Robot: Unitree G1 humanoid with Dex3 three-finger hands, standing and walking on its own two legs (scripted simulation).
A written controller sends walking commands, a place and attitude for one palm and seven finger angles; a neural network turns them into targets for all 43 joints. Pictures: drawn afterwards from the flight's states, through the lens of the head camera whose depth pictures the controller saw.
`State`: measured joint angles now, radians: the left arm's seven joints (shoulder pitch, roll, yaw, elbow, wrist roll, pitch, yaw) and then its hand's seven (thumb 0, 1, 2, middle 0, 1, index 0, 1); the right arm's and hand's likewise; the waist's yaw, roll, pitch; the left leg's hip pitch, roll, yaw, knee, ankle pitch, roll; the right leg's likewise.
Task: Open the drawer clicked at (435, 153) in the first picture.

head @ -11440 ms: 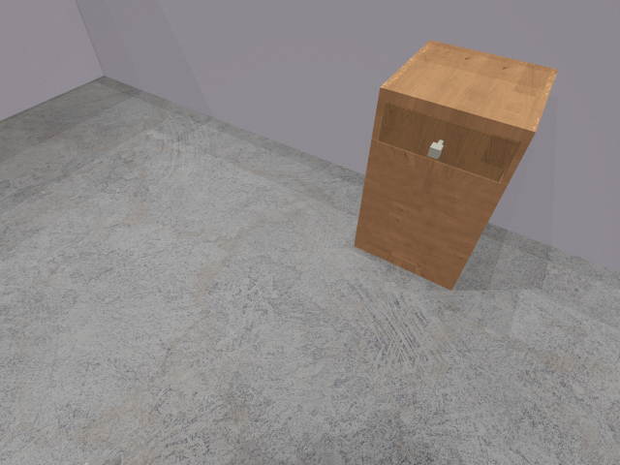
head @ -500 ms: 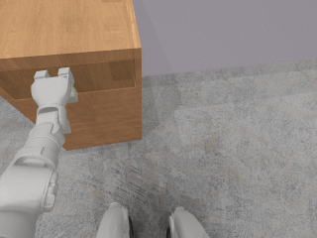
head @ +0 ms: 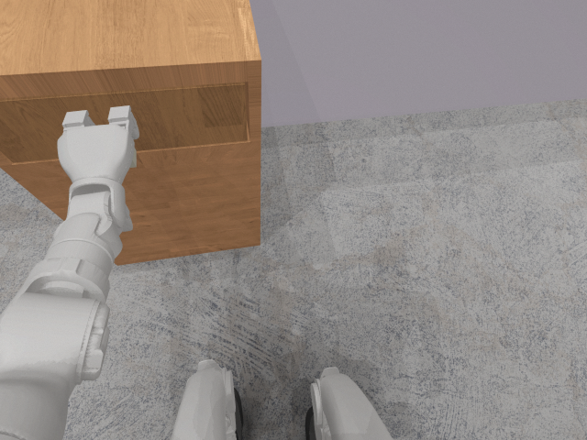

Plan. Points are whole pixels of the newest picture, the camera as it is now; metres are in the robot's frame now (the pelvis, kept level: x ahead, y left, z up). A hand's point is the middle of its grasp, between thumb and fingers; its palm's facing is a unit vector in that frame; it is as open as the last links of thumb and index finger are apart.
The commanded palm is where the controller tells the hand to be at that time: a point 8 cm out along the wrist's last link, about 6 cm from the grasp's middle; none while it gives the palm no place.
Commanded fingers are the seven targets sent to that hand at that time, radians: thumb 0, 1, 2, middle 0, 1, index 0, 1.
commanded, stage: lower the fingers behind the handle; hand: left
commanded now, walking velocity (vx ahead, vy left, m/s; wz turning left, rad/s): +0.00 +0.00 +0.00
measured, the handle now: (122, 144) +0.55 +0.23 -0.03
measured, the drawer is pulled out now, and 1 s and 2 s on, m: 0.00 0.00 0.05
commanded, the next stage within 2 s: close the thumb around the handle in 0.60 s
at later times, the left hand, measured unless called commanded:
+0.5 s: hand (120, 178) +0.50 +0.23 -0.05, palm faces -0.03 -0.01 -1.00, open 13.8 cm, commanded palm +0.49 +0.21 +0.00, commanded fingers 0.00 -0.50 0.30 -0.30 -1.20 -0.30 -1.20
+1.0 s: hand (120, 178) +0.50 +0.23 -0.05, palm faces -0.03 -0.03 -1.00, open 11.4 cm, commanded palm +0.49 +0.21 +0.00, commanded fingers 0.00 0.40 0.68 -0.36 -1.30 -0.36 -1.30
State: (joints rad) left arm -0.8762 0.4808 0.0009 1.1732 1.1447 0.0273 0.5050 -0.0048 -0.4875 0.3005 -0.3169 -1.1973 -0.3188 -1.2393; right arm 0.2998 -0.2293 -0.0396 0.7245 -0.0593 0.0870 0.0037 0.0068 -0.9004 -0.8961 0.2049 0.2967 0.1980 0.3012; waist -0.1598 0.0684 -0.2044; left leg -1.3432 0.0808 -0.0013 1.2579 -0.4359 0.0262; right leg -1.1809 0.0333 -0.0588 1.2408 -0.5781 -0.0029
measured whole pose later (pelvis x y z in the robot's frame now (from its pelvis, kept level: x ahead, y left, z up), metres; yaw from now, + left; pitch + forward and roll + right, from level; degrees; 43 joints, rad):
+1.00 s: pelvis +0.00 +0.00 -0.01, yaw -1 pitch +31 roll -5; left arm -0.87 0.50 0.03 1.13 1.13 0.03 0.48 0.00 -0.10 0.47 -0.34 -1.24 -0.33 -1.23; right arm 0.29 -0.23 -0.03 0.72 -0.05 0.07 0.00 0.01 -0.90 -0.90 0.20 0.30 0.20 0.30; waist -0.16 0.07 -0.19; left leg -1.42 0.09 0.00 1.32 -0.45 0.03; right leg -1.25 0.04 -0.05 1.30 -0.59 0.00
